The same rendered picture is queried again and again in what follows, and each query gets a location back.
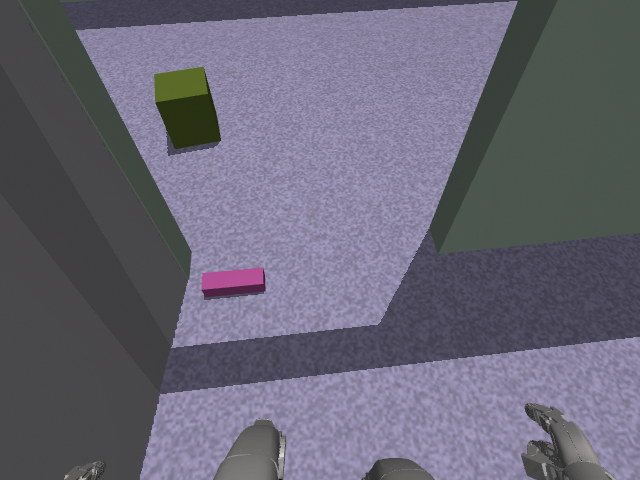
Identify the right robot hand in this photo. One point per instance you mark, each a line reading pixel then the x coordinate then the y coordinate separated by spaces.
pixel 546 461

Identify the left robot hand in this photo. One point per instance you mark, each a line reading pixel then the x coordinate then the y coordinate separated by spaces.
pixel 91 471

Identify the right robot arm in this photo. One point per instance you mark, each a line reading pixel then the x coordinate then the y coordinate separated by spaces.
pixel 585 471

